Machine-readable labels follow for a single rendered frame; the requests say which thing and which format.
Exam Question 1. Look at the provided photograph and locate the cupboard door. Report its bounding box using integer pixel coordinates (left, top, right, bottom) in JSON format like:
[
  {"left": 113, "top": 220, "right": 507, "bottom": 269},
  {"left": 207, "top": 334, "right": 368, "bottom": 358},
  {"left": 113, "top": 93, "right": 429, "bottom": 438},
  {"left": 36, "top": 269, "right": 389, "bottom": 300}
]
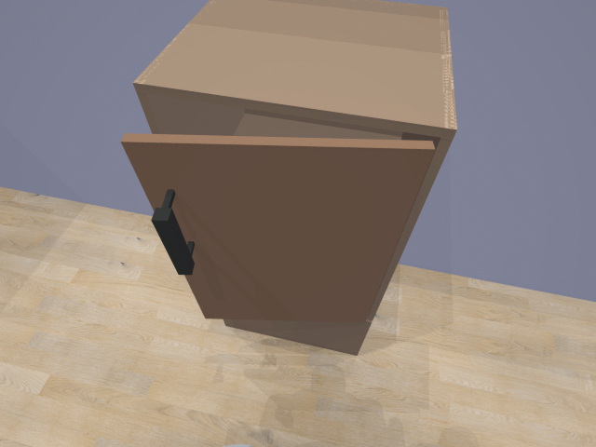
[{"left": 121, "top": 133, "right": 435, "bottom": 322}]

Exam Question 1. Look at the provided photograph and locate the handle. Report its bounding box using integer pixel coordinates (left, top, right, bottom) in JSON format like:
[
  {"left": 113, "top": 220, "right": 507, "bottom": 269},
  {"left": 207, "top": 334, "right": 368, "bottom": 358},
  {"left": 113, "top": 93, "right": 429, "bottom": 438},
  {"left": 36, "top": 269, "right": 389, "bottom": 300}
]
[{"left": 151, "top": 189, "right": 195, "bottom": 275}]

